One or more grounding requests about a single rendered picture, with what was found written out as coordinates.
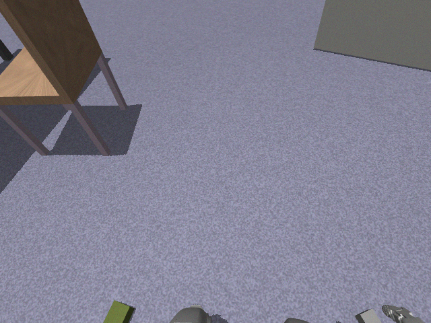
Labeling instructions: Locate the right robot hand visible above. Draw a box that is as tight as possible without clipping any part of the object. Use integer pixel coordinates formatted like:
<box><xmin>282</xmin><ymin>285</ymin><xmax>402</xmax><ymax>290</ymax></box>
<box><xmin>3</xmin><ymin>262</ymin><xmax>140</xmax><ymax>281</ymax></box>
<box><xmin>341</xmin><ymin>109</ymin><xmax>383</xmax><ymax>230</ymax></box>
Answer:
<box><xmin>382</xmin><ymin>305</ymin><xmax>424</xmax><ymax>323</ymax></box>

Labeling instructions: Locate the chair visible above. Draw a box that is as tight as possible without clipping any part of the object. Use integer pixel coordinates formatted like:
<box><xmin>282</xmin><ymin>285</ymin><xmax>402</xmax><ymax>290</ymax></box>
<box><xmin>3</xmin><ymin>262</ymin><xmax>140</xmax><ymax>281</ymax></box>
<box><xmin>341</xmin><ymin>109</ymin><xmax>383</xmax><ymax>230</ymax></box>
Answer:
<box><xmin>0</xmin><ymin>0</ymin><xmax>127</xmax><ymax>156</ymax></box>

